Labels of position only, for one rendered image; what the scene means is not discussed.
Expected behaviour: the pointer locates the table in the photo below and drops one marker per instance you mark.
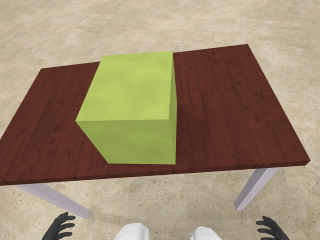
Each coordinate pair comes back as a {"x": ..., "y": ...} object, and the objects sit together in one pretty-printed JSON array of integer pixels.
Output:
[{"x": 228, "y": 118}]

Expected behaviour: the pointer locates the carton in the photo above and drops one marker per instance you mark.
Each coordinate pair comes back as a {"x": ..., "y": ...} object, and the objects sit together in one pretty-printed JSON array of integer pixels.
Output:
[{"x": 130, "y": 110}]

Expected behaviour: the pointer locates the robot right hand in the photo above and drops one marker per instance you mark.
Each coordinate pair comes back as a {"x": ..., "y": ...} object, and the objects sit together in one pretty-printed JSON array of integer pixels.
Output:
[{"x": 275, "y": 230}]

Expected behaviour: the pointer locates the robot thigh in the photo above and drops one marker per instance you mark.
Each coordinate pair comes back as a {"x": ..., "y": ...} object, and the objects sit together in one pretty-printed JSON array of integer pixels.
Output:
[
  {"x": 133, "y": 231},
  {"x": 204, "y": 234}
]

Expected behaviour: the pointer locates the left robot thigh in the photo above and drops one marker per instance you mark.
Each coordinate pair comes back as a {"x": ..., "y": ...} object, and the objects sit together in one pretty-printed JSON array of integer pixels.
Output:
[{"x": 133, "y": 231}]

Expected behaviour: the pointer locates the robot left hand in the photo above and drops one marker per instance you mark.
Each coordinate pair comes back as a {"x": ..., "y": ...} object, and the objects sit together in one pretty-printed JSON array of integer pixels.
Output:
[{"x": 53, "y": 231}]

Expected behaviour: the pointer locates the right robot thigh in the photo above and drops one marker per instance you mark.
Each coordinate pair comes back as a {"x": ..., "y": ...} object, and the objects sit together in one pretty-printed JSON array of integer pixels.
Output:
[{"x": 204, "y": 234}]

